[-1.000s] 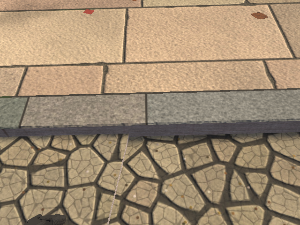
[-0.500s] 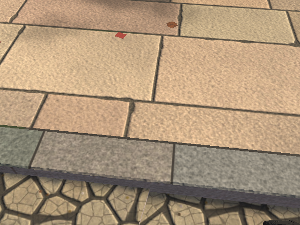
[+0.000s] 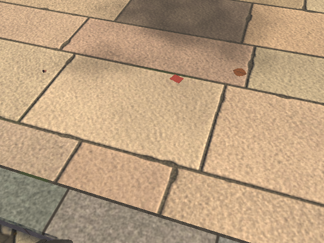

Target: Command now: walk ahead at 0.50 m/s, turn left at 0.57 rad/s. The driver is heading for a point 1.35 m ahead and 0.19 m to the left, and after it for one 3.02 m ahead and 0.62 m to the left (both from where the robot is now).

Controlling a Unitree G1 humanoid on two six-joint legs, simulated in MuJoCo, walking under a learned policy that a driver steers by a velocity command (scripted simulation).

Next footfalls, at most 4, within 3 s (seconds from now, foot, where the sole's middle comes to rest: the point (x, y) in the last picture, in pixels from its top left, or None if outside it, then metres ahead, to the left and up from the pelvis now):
0.44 left None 0.31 0.20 -0.73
0.88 right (138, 188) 0.68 0.11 -0.66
1.38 left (76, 156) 0.85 0.39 -0.66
1.90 right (138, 107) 1.14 0.12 -0.66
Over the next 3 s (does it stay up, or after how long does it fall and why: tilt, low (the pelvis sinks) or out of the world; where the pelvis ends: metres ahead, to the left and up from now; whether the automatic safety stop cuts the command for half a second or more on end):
stays up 1.32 0.13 0.12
